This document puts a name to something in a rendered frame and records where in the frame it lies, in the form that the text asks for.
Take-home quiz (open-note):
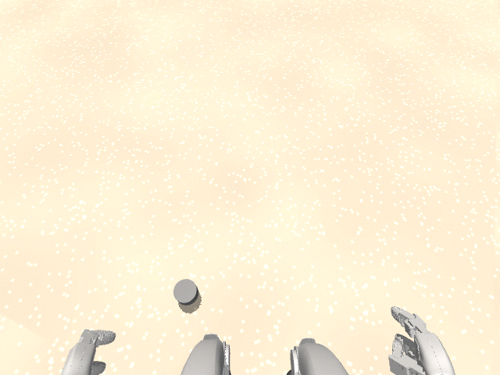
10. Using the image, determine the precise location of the tin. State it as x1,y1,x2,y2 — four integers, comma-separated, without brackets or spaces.
173,279,198,305

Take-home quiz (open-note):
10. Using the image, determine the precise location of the right robot hand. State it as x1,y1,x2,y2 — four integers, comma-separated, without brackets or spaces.
388,306,455,375

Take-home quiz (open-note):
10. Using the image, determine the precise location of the left robot hand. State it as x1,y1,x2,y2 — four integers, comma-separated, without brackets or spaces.
61,329,116,375

